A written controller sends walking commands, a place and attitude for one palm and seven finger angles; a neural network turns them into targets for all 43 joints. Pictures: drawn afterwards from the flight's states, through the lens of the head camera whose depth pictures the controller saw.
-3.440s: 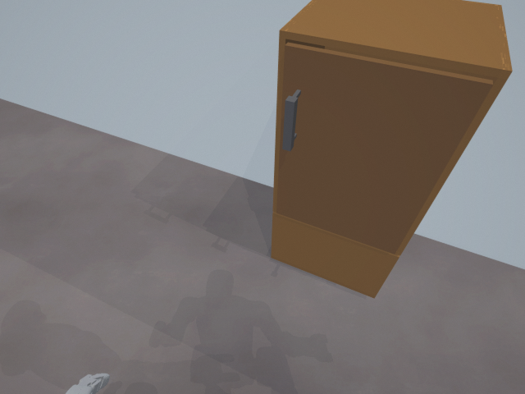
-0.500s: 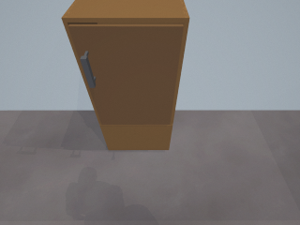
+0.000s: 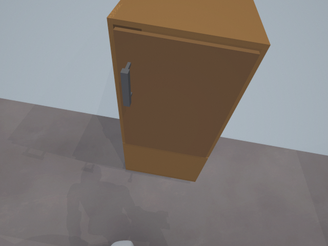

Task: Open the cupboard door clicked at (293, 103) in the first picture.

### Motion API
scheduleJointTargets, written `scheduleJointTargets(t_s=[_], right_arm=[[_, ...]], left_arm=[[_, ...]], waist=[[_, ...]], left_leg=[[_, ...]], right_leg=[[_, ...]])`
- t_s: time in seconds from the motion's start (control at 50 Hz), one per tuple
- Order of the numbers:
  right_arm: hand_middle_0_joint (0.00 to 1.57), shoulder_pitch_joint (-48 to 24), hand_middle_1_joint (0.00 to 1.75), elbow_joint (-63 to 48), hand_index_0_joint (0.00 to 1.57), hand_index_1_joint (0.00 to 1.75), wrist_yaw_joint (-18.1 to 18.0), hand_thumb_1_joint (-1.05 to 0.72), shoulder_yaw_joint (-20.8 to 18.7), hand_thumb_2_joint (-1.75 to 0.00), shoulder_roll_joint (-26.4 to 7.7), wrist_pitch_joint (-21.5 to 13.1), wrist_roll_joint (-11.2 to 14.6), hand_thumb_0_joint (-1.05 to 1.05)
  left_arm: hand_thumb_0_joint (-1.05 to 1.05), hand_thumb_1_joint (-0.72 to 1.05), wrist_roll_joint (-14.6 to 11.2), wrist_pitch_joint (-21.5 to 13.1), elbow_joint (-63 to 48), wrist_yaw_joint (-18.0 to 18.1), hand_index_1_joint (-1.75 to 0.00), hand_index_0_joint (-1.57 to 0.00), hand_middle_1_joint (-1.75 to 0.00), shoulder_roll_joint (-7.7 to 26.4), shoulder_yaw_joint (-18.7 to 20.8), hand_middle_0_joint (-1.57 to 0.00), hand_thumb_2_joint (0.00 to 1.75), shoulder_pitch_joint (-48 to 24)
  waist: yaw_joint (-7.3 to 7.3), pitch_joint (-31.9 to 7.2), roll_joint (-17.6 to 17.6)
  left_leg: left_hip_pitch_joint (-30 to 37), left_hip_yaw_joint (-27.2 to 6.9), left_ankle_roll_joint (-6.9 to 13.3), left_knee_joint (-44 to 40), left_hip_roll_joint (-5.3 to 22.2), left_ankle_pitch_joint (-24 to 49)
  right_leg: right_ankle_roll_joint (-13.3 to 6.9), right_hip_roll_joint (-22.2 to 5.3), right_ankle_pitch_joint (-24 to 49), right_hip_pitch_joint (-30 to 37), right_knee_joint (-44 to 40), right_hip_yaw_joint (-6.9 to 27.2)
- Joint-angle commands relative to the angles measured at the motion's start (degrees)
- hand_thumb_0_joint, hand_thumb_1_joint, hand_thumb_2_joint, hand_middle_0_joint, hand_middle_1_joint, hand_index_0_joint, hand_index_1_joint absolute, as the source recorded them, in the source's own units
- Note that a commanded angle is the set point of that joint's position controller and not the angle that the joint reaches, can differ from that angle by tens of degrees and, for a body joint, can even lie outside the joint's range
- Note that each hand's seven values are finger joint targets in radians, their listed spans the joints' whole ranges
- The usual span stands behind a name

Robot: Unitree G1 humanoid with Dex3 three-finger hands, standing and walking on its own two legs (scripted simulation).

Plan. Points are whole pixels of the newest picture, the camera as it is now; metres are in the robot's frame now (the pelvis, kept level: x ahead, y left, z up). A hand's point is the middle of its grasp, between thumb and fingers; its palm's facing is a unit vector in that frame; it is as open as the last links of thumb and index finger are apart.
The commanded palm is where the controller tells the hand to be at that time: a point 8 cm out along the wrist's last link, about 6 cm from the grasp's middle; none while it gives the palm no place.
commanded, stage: come to a stop and stand still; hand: left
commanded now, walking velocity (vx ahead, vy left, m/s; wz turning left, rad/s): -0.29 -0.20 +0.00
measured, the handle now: (127, 84) +0.58 +0.19 +0.02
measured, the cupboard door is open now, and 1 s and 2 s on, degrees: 0 0 0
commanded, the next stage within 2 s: look again from close up in 1.28 s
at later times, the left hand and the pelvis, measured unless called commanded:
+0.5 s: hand out of the picture -0.01 +0.13 -0.14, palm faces +0.02 -0.97 -0.25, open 7.4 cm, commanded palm none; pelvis -0.04 -0.05 +0.02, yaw -2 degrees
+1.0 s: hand out of the picture -0.04 +0.17 -0.17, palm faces +0.07 -0.98 -0.17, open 7.4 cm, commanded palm none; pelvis -0.02 +0.00 +0.01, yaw +0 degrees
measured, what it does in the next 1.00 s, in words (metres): steps on the spot: right foot, then left foot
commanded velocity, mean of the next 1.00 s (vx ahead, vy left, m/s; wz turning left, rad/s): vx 0.01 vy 0.04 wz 0.00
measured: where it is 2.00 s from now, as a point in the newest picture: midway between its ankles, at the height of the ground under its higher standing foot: outside the picture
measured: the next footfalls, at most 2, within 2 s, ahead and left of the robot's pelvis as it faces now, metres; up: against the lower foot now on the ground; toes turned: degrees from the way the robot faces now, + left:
right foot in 0.34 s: +0.04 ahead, -0.12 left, +0.00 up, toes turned -3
left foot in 0.78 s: +0.04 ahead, +0.11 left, +0.00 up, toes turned +4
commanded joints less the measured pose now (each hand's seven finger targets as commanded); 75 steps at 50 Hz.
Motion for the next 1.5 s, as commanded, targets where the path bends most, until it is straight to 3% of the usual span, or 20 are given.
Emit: scheduleJointTargets(t_s=[0.0,0.08,0.24,0.3,0.32,0.34,0.36,0.38,0.46,0.56,0.68,0.74,0.78,0.8,0.84,0.94,1.32,1.36,1.42,1.48], right_arm=[[0.20,7.14,0.30,-0.37,0.20,0.30,-2.10,-0.90,-2.62,-0.90,-10.50,1.60,-0.16,0.00],[0.20,4.32,0.30,-1.81,0.20,0.30,-2.08,-0.90,-4.19,-0.90,-11.97,2.26,-0.26,0.00],[0.20,-1.53,0.30,-3.67,0.20,0.30,-0.23,-0.90,-4.93,-0.90,-11.40,2.95,-1.31,0.00],[0.20,-0.77,0.30,-3.28,0.20,0.30,0.77,-0.90,-4.29,-0.90,-8.36,3.94,-0.78,0.00],[0.20,0.29,0.30,-4.00,0.20,0.30,1.14,-0.90,-3.30,-0.90,-3.88,4.62,0.10,0.00],[0.20,-1.33,0.30,-5.49,0.20,0.30,1.52,-0.90,-3.46,-0.90,-4.52,4.87,-0.33,0.00],[0.20,-0.93,0.30,-5.28,0.20,0.30,1.87,-0.90,-3.60,-0.90,-5.81,5.01,-0.67,0.00],[0.20,0.43,0.30,-3.80,0.20,0.30,1.98,-0.90,-3.63,-0.90,-5.75,5.27,-0.84,0.00],[0.20,8.28,0.30,0.16,0.20,0.30,2.29,-0.90,-3.56,-0.90,-6.31,4.05,-0.92,0.00],[0.20,5.34,0.30,-1.52,0.20,0.30,1.63,-0.90,-3.19,-0.90,-6.57,3.47,-0.85,0.00],[0.20,7.36,0.30,-0.90,0.20,0.30,0.90,-0.90,-2.10,-0.90,-4.49,2.80,0.06,0.00],[0.20,13.79,0.30,2.09,0.20,0.30,0.34,-0.90,-1.88,-0.90,-5.42,1.66,0.19,0.00],[0.20,11.48,0.30,1.28,0.20,0.30,-0.28,-0.90,-2.36,-0.90,-10.45,1.38,-0.31,0.00],[0.20,8.81,0.30,0.70,0.20,0.30,-0.31,-0.90,-2.20,-0.90,-10.62,1.86,-0.53,0.00],[0.20,7.14,0.30,1.57,0.20,0.30,-0.88,-0.90,-1.58,-0.90,-8.45,1.26,-0.38,0.00],[0.20,7.55,0.30,2.64,0.20,0.30,-1.02,-0.90,-1.07,-0.90,-6.87,0.72,0.22,0.00],[0.20,8.69,0.30,5.82,0.20,0.30,-1.01,-0.90,-0.40,-0.90,-6.73,0.37,0.06,0.00],[0.20,7.48,0.30,1.81,0.20,0.30,-0.01,-0.90,-0.51,-0.90,-10.09,-0.10,0.90,0.00],[0.20,11.01,0.30,1.10,0.20,0.30,0.22,-0.90,0.09,-0.90,-7.38,-0.63,-0.35,0.00],[0.20,11.49,0.30,0.16,0.20,0.30,0.03,-0.90,-0.03,-0.90,-7.27,-0.77,-0.29,0.00]], left_arm=[[0.00,0.90,0.69,1.49,-3.35,0.40,-0.30,-0.20,-0.30,4.42,1.33,-0.20,0.90,2.92],[0.00,0.90,0.85,2.58,-5.96,-0.75,-0.30,-0.20,-0.30,4.60,2.45,-0.20,0.90,1.52],[0.00,0.90,0.95,2.51,-8.92,-1.61,-0.30,-0.20,-0.30,3.09,2.47,-0.20,0.90,0.70],[0.00,0.90,1.46,1.17,-5.66,-1.27,-0.30,-0.20,-0.30,5.31,2.51,-0.20,0.90,7.69],[0.00,0.90,2.01,0.29,-7.00,-1.00,-0.30,-0.20,-0.30,9.39,2.51,-0.20,0.90,5.49],[0.00,0.90,1.61,0.62,-9.73,-0.77,-0.30,-0.20,-0.30,12.63,2.45,-0.20,0.90,-1.28],[0.00,0.90,1.69,0.72,-11.33,-0.60,-0.30,-0.20,-0.30,13.29,2.60,-0.20,0.90,-5.74],[0.00,0.90,1.37,-0.12,-11.70,-0.46,-0.30,-0.20,-0.30,12.75,3.03,-0.20,0.90,-8.18],[0.00,0.90,0.70,-1.17,-10.45,-0.93,-0.30,-0.20,-0.30,9.49,2.28,-0.20,0.90,-6.70],[0.00,0.90,0.82,-1.25,-7.70,-0.36,-0.30,-0.20,-0.30,9.18,2.98,-0.20,0.90,0.66],[0.00,0.90,1.23,-0.82,-6.08,-0.33,-0.30,-0.20,-0.30,9.93,3.37,-0.20,0.90,-0.55],[0.00,0.90,0.30,-0.23,-5.97,-0.51,-0.30,-0.20,-0.30,7.12,2.60,-0.20,0.90,-3.69],[0.00,0.90,-0.01,0.28,-5.85,-0.74,-0.30,-0.20,-0.30,2.78,1.58,-0.20,0.90,-2.32],[0.00,0.90,0.36,0.37,-5.38,-0.72,-0.30,-0.20,-0.30,2.26,1.34,-0.20,0.90,-3.11],[0.00,0.90,0.58,0.58,-3.93,-1.10,-0.30,-0.20,-0.30,2.72,0.92,-0.20,0.90,-3.90],[0.00,0.90,0.45,-0.25,-0.51,-0.97,-0.30,-0.20,-0.30,4.52,0.22,-0.20,0.90,-1.59],[0.00,0.90,0.08,-0.35,0.30,-0.47,-0.30,-0.20,-0.30,4.96,-0.41,-0.20,0.90,-3.75],[0.00,0.90,0.71,-1.69,0.42,2.01,-0.30,-0.20,-0.30,6.48,-1.11,-0.20,0.90,-1.60],[0.00,0.90,0.15,-2.01,-2.59,0.68,-0.30,-0.20,-0.30,6.06,-1.32,-0.20,0.90,-2.06],[0.00,0.90,-0.02,-2.14,-3.31,0.19,-0.30,-0.20,-0.30,6.18,-0.98,-0.20,0.90,-3.05]], waist=[[-4.18,-3.49,15.13],[-3.98,-10.26,9.65],[-2.52,-5.78,16.75],[0.51,-3.75,5.46],[-0.55,-1.28,-10.76],[-1.01,3.50,-12.59],[-2.49,4.41,-7.80],[-3.14,5.37,-11.21],[-3.93,2.63,-4.60],[0.23,-1.32,-3.66],[-0.58,-5.04,-6.76],[-3.52,-6.75,-1.35],[-2.18,-5.67,13.37],[-1.83,-2.33,11.86],[-1.72,-0.34,14.52],[-2.14,-2.75,5.17],[-2.46,-1.54,3.97],[-2.75,1.56,4.74],[-2.87,-3.71,8.60],[-3.21,-7.98,9.12]], left_leg=[[11.65,-13.64,8.50,-11.83,18.45,54.31],[16.18,-11.33,8.92,-11.48,18.19,42.71],[1.15,-12.17,5.51,-18.46,14.19,-5.65],[-10.11,-6.14,-0.77,-11.26,5.57,-21.51],[-11.23,-2.86,-4.21,2.74,-0.29,-18.90],[-9.43,-5.13,-3.92,10.31,-0.53,-16.20],[-5.04,-7.57,-3.34,15.00,-0.25,-13.52],[-5.99,-8.85,-2.93,17.54,-0.25,-9.74],[-8.03,-6.59,-3.96,19.95,-1.07,-2.35],[-11.31,-7.23,-4.91,16.49,-0.39,-6.75],[0.17,-4.97,-4.03,0.04,-1.66,-9.96],[16.71,-6.17,-2.75,-13.02,0.32,5.51],[13.57,-17.98,3.19,-16.72,12.37,11.80],[6.69,-16.61,3.88,-18.80,12.30,3.87],[7.51,-14.18,2.58,-18.94,8.50,9.05],[11.99,-8.88,-0.10,-12.68,4.24,19.14],[14.02,-7.57,-1.05,-14.61,3.83,19.85],[8.86,-7.31,-2.38,-5.18,4.59,30.58],[9.52,-8.76,-0.80,-8.74,3.91,18.94],[13.16,-8.43,0.02,-7.32,4.09,24.33]], right_leg=[[-0.02,-0.30,-1.70,-10.54,14.98,3.77],[0.64,1.22,3.08,-15.20,20.50,3.77],[-0.99,1.18,6.06,-4.47,0.37,-0.79],[-1.71,0.33,10.68,8.20,-18.83,-0.53],[-5.42,-11.28,-10.09,-0.81,-32.72,17.91],[-8.52,-18.22,-19.45,-12.79,-40.40,25.92],[-9.36,-18.78,-18.25,-19.44,-41.51,24.64],[-7.81,-16.01,-15.49,-19.49,-41.03,23.90],[-5.67,-10.40,9.20,-5.51,-32.87,10.80],[-9.98,-14.52,22.23,7.26,-28.84,13.01],[-11.01,-13.91,36.10,6.36,-23.68,10.84],[-5.30,-6.70,27.22,-3.75,-16.33,4.83],[-1.22,-0.75,11.72,-7.53,-11.89,-1.45],[-1.22,-0.30,9.36,-4.85,-11.23,-1.26],[-1.09,-0.86,15.07,-4.35,-12.57,-1.23],[-1.49,-3.06,29.80,0.62,-19.05,1.84],[-1.25,-3.62,32.42,3.32,-20.59,1.36],[-1.78,-4.30,39.38,-0.34,-17.72,3.73],[-3.86,-2.63,24.10,0.91,-14.95,1.77],[-3.82,-2.01,27.51,1.96,-12.67,0.79]])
